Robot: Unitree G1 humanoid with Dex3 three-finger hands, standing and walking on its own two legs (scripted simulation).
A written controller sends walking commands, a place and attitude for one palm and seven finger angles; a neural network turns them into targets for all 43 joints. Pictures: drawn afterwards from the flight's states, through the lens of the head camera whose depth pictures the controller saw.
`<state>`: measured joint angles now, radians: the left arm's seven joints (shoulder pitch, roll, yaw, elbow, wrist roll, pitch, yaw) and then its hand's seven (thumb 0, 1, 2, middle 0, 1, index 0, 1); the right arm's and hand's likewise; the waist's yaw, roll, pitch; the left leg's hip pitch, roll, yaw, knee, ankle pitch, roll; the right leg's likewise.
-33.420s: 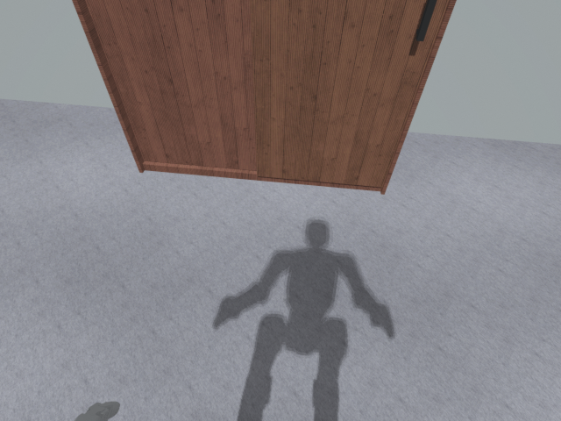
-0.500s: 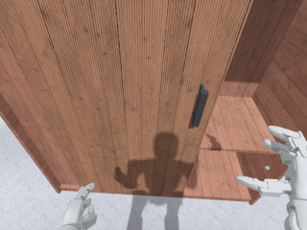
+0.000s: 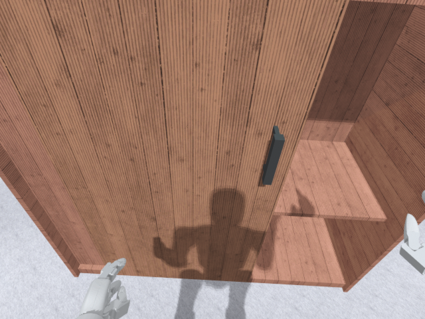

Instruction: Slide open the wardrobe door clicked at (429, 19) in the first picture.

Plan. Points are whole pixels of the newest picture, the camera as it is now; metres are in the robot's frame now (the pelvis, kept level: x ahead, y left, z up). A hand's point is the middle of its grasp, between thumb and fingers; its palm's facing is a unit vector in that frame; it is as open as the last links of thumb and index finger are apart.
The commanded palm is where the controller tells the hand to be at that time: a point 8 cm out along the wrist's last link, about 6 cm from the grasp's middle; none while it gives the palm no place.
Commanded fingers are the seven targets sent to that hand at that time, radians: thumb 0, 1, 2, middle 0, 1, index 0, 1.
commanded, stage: draw the hand back to the body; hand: right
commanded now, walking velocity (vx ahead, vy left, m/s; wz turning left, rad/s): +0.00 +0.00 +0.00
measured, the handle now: (271, 155) +0.46 -0.15 +0.08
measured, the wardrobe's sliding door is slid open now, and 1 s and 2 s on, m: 0.45 0.45 0.45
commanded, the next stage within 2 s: step back with the hand held close in 0.30 s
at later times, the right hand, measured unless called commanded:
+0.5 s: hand (411, 243) +0.18 -0.27 +0.17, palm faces +0.49 +0.79 -0.37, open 7.4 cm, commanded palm +0.13 -0.30 +0.17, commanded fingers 0.00 -0.90 -0.90 0.20 0.30 0.20 0.30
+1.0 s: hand out of the picture +0.13 -0.29 +0.16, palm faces +0.45 +0.76 -0.46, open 7.4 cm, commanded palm +0.07 -0.32 +0.17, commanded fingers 0.00 -0.90 -0.90 0.20 0.30 0.20 0.30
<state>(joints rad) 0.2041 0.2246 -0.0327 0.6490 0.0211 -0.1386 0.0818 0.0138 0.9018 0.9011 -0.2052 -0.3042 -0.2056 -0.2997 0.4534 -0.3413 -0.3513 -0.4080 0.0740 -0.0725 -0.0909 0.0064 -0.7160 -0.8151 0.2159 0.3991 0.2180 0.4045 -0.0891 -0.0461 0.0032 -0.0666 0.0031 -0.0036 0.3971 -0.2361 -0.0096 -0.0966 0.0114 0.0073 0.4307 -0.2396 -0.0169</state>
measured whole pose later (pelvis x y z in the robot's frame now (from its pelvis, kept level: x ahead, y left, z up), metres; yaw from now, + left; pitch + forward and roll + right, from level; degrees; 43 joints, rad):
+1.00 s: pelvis -0.07 -0.02 -0.01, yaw +0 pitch -1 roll +1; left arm 0.23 0.22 0.00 0.55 0.00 -0.08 0.09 0.01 0.90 0.90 -0.21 -0.30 -0.21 -0.30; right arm 0.50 -0.40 -0.45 -0.47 0.01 -0.24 -0.13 0.01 -0.89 -0.90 0.21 0.30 0.22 0.30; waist -0.02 0.01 0.02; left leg -0.34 0.01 -0.02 0.52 -0.17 -0.04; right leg -0.38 0.02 -0.01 0.58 -0.20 -0.06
